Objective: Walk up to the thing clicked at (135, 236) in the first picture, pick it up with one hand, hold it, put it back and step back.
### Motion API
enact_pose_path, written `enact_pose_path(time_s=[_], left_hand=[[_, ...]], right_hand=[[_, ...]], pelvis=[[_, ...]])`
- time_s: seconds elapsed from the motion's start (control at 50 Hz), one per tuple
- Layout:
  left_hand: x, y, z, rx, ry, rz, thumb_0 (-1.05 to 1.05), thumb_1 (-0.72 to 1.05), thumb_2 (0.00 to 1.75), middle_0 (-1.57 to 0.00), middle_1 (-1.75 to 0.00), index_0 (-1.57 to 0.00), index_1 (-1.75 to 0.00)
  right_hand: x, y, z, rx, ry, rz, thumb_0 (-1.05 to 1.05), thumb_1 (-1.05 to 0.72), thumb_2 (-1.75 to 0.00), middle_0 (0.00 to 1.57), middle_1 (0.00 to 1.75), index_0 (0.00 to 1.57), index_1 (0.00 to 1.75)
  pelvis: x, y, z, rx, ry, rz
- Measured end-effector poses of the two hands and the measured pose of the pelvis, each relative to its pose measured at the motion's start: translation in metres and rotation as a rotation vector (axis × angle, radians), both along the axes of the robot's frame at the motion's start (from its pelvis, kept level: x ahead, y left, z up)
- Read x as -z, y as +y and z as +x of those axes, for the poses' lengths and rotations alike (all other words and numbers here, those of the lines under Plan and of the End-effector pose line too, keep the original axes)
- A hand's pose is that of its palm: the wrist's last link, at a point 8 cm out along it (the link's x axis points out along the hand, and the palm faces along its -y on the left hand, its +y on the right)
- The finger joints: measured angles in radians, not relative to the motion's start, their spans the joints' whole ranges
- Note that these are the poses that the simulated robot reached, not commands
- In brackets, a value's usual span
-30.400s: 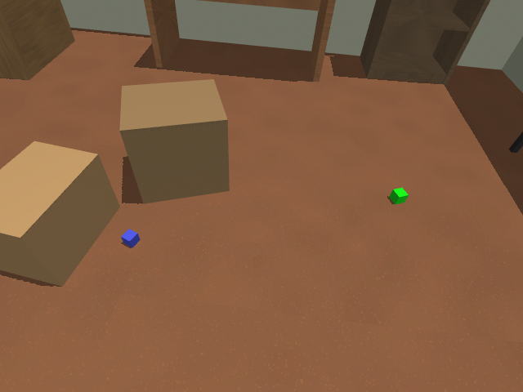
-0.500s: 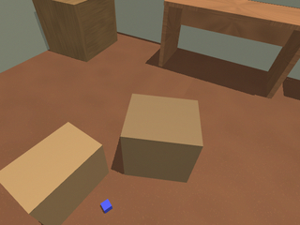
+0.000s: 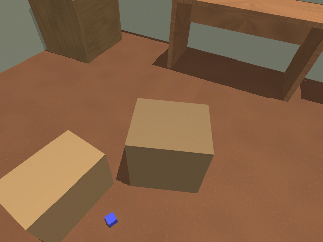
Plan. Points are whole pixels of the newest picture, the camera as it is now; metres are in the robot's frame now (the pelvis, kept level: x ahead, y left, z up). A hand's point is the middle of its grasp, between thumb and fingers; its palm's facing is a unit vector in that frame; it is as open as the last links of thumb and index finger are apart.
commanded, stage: stand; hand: left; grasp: from above
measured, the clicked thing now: (111, 219) +0.42 +0.24 -0.76
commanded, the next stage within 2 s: step back in 1.12 s
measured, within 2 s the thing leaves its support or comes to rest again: neither
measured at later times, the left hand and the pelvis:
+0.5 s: hand out of the picture +0.08 +0.25 -0.16, palm faces +0.00 -0.94 -0.34, open 7.4 cm; pelvis +0.01 +0.00 +0.00, yaw +0 degrees
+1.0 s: hand out of the picture +0.09 +0.25 -0.16, palm faces -0.02 -0.94 -0.34, open 7.4 cm; pelvis +0.01 +0.00 +0.00, yaw -1 degrees
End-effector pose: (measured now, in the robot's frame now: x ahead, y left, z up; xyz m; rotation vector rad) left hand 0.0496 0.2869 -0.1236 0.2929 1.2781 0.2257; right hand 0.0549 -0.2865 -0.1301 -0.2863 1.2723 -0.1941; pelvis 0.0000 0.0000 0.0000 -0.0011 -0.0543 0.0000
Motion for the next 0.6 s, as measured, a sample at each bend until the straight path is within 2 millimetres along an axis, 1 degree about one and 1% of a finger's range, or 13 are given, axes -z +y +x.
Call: enact_pose_path(time_s=[0.34,0.6], left_hand=[[-0.003,0.001,0.024,0.016,-0.035,0.001,0.01,0.9,0.9,-0.2,-0.3,-0.2,-0.3],[-0.004,0.005,0.027,0.022,-0.031,0.001,0.01,0.9,0.9,-0.2,-0.3,-0.2,-0.3]], right_hand=[[-0.003,-0.002,0.015,-0.003,-0.025,-0.005,0.0,-0.9,-0.9,0.2,0.3,0.2,0.3],[-0.005,-0.002,0.015,0.0,-0.026,-0.009,0.0,-0.9,-0.9,0.2,0.3,0.2,0.3]], pelvis=[[-0.001,0.0,0.007,0.005,0.004,-0.001],[-0.001,0.001,0.009,0.011,0.008,0.0]])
